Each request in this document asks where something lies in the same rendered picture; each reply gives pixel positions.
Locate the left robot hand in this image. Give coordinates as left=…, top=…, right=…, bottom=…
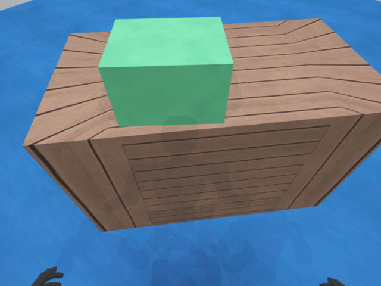
left=31, top=266, right=64, bottom=286

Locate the pedestal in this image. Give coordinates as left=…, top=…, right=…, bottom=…
left=23, top=18, right=381, bottom=232

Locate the carton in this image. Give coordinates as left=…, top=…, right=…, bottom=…
left=98, top=17, right=233, bottom=127

